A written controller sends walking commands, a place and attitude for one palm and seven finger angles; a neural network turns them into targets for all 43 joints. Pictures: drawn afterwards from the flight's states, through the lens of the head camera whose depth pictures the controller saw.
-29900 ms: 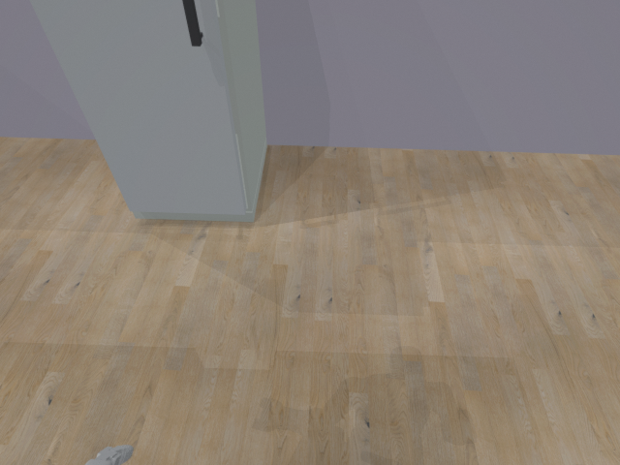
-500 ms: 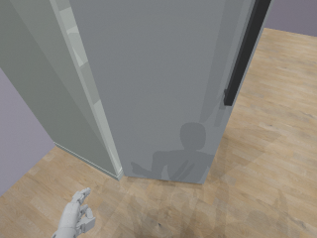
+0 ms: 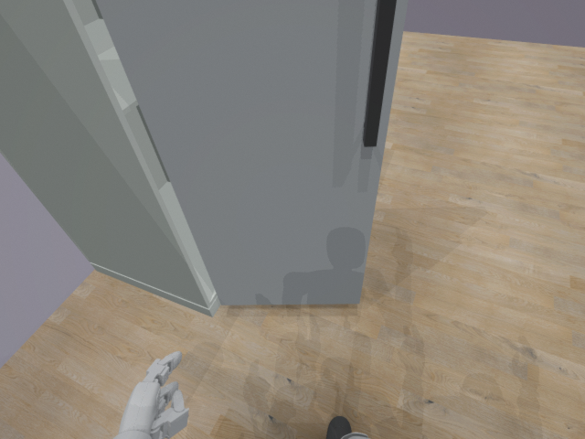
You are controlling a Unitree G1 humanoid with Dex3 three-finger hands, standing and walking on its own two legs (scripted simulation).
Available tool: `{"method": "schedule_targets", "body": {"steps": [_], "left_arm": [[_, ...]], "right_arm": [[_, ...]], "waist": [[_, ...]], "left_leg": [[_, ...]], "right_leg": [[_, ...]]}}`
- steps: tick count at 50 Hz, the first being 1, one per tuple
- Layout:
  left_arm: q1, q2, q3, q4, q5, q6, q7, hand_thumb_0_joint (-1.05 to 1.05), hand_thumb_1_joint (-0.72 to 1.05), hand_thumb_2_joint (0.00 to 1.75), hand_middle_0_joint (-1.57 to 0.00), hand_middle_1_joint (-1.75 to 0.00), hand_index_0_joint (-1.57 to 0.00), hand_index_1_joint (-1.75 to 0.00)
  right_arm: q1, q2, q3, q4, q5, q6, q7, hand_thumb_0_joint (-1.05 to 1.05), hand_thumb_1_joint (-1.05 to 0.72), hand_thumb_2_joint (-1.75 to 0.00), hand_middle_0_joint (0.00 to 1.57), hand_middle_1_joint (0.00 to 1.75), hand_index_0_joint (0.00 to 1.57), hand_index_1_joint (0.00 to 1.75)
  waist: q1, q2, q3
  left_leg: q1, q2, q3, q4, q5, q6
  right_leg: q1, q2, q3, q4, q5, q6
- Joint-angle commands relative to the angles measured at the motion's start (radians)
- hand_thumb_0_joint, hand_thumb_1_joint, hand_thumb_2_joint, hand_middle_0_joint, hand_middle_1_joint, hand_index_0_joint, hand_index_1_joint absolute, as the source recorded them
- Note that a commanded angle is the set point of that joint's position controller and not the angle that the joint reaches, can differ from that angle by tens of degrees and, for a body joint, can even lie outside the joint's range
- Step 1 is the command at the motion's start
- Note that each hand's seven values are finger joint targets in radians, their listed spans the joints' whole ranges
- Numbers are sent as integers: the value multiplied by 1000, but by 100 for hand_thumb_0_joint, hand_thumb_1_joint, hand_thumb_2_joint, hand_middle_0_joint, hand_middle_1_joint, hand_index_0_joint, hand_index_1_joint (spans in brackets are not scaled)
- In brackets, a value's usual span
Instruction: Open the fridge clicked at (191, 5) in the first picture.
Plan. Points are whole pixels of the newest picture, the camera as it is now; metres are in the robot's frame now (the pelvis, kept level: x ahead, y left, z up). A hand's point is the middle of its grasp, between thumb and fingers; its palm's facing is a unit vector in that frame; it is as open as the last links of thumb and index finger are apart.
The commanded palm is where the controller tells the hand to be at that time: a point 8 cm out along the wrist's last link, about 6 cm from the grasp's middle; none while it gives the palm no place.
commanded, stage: stop stepping back and stand still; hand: right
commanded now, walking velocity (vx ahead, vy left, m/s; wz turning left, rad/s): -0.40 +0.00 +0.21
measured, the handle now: (381, 16) +0.66 -0.13 +0.28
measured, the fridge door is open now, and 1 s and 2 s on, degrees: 68 68 68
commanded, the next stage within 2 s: let the arm hang, fingers relaxed in 1.54 s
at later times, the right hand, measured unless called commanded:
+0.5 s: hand out of the picture +0.09 -0.30 +0.21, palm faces +0.27 +0.82 -0.51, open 7.4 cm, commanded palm +0.05 -0.35 +0.19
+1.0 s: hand out of the picture +0.09 -0.34 +0.21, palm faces +0.32 +0.76 -0.57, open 7.4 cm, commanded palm +0.04 -0.39 +0.19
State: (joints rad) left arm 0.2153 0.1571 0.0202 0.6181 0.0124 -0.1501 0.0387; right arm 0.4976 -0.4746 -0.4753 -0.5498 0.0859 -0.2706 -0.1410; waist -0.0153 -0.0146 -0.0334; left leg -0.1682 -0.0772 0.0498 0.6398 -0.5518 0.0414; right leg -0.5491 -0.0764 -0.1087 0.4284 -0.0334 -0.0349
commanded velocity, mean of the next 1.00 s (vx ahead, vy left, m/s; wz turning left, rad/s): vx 0.15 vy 0.11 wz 0.01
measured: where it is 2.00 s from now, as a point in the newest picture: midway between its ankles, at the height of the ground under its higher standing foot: outside the picture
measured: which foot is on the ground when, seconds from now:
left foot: up 0.00-0.00, down 0.02-0.20, up 0.22-0.50, down 0.52-0.72, up 0.74-0.94, down 0.96-1.00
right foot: down 0.00-0.02, up 0.04-0.18, down 0.20-0.46, up 0.48-0.70, down 0.72-1.00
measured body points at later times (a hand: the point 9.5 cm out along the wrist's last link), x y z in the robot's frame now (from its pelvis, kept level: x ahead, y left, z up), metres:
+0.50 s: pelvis -0.12 -0.07 +0.02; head -0.13 -0.11 +0.46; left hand -0.01 +0.19 -0.05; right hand +0.07 -0.34 +0.24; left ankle -0.21 +0.00 -0.72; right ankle +0.01 -0.12 -0.70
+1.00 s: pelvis -0.14 -0.11 +0.00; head -0.13 -0.11 +0.45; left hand -0.03 +0.12 -0.10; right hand +0.07 -0.38 +0.24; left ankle -0.15 -0.01 -0.73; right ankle -0.10 -0.25 -0.70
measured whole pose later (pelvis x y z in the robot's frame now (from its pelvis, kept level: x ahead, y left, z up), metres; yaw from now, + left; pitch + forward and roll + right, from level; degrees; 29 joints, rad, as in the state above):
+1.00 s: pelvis -0.14 -0.11 +0.00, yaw +8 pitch -1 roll +1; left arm 0.27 0.15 -0.01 0.63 0.01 -0.12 0.03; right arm 0.58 -0.52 -0.51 -0.57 0.06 -0.23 -0.14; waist 0.00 -0.02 0.02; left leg -0.28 -0.01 0.08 0.62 -0.32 0.04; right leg -0.43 -0.10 -0.02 0.86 -0.45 0.01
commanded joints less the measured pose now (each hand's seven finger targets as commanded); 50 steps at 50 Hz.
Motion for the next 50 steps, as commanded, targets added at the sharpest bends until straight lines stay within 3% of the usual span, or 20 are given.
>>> {"method": "schedule_targets", "body": {"steps": [1,3,6,8,9,11,14,21,23,24,26,27,29,34,36,37,43,46,48,50], "left_arm": [[-115,134,42,-100,2,-22,18,0,90,90,-20,-30,-20,-30],[-113,134,2,-110,11,-37,26,0,90,90,-20,-30,-20,-30],[-108,170,18,-105,-17,-32,67,0,90,90,-20,-30,-20,-30],[-96,196,21,-97,-23,-38,74,0,90,90,-20,-30,-20,-30],[-94,229,24,-114,-19,-56,71,0,90,90,-20,-30,-20,-30],[-88,202,24,-133,-14,-81,55,0,90,90,-20,-30,-20,-30],[-105,190,39,-165,-5,-72,3,0,90,90,-20,-30,-20,-30],[-80,143,35,-170,15,-2,18,0,90,90,-20,-30,-20,-30],[-52,140,48,-130,-14,19,36,0,90,90,-20,-30,-20,-30],[-72,176,64,-132,-33,24,47,0,90,90,-20,-30,-20,-30],[-82,166,25,-113,-7,24,32,0,90,90,-20,-30,-20,-30],[-92,143,-2,-134,-2,12,21,0,90,90,-20,-30,-20,-30],[-87,199,50,-97,-21,19,46,0,90,90,-20,-30,-20,-30],[-77,171,13,-95,2,-31,74,0,90,90,-20,-30,-20,-30],[-73,212,25,-135,1,-51,65,0,90,90,-20,-30,-20,-30],[-67,189,22,-139,5,-57,54,0,90,90,-20,-30,-20,-30],[-75,159,31,-132,12,-46,3,0,90,90,-20,-30,-20,-30],[-40,155,39,-150,-1,-14,7,0,90,90,-20,-30,-20,-30],[-57,148,38,-161,-17,-3,16,0,90,90,-20,-30,-20,-30],[-57,150,20,-109,-11,-20,16,0,90,90,-20,-30,-20,-30]], "right_arm": [[-102,-197,-69,-187,-13,-78,-17,0,-90,-90,20,30,20,30],[-187,-166,-48,-90,-39,-64,-26,0,-90,-90,20,30,20,30],[-252,-111,2,64,-33,13,-2,0,-90,-90,20,30,20,30],[-310,-89,27,45,-30,17,3,0,-90,-90,20,30,20,30],[-348,-86,33,-21,-28,8,-2,0,-90,-90,20,30,20,30],[-395,-114,12,-124,-38,-20,-14,0,-90,-90,20,30,20,30],[-143,-127,-31,-292,-30,17,-2,0,-90,-90,20,30,20,30],[135,-157,-89,-258,-32,68,-35,0,-90,-90,20,30,20,30],[44,-168,-91,-200,-33,93,-30,0,-90,-90,20,30,20,30],[-54,-150,-78,-208,-34,83,-27,0,-90,-90,20,30,20,30],[-203,-264,-175,-196,-13,60,-38,0,-90,-90,20,30,20,30],[-212,-276,-188,-55,-11,33,-49,0,-90,-90,20,30,20,30],[-135,-77,-3,119,-37,61,-20,0,-90,-90,20,30,20,30],[-286,-59,94,-122,-52,30,-30,0,-90,-90,20,30,20,30],[-302,-135,13,-300,-44,-2,-35,0,-90,-90,20,30,20,30],[-295,-193,-35,-340,-44,-23,-30,0,-90,-90,20,30,20,30],[45,-176,-152,-277,-29,-10,-24,0,-90,-90,20,30,20,30],[131,-134,-139,-97,-28,25,-23,0,-90,-90,20,30,20,30],[70,-152,-126,-30,-19,43,-28,0,-90,-90,20,30,20,30],[-6,-118,-104,35,-27,23,-37,0,-90,-90,20,30,20,30]], "waist": [[-15,248,-7],[-17,210,-49],[26,278,19],[32,-93,36],[25,-327,19],[34,-251,36],[0,-205,-68],[-14,-215,-128],[-13,209,-86],[21,288,2],[59,177,71],[66,157,73],[34,132,134],[46,-21,93],[33,-347,47],[32,-259,64],[5,-372,11],[-3,-59,-35],[2,362,6],[26,238,-27]], "left_leg": [[-396,480,-585,-569,246,161],[-158,399,-328,-364,868,134],[-222,239,-159,-242,656,41],[-283,145,-111,-88,353,-17],[-314,63,-65,85,114,-54],[-275,7,-142,307,8,-47],[-135,-16,-58,374,114,-32],[265,-77,155,-108,-27,39],[90,172,-52,-354,87,145],[-118,341,-232,-390,225,213],[-282,497,-437,-479,16,279],[-273,493,-431,-478,-77,137],[-146,353,-370,-451,-118,169],[-208,205,-47,-145,76,83],[-422,41,51,232,7,-28],[-396,35,-22,342,-32,-31],[7,83,11,94,142,-26],[188,77,-10,-155,102,8],[61,399,-560,-432,3,162],[69,400,-455,-364,354,168]], "right_leg": [[237,44,103,605,-382,104],[61,49,125,665,-424,86],[295,40,80,299,-256,43],[420,12,108,8,-167,29],[395,-172,362,-156,-228,-8],[277,-277,567,-338,-643,-91],[185,-217,440,-439,-790,113],[76,-78,100,-261,-598,126],[100,82,-97,427,-425,118],[-4,62,82,791,-464,68],[-141,7,215,1053,-372,54],[-121,-61,191,963,-372,59],[-135,-32,134,693,-297,43],[357,52,-18,88,-309,17],[509,-248,513,-128,-222,-82],[423,-317,617,-220,-277,-119],[65,-208,200,-173,-552,-50],[-53,-83,61,142,-604,10],[-162,57,64,633,-529,41],[-121,19,108,678,-443,46]]}}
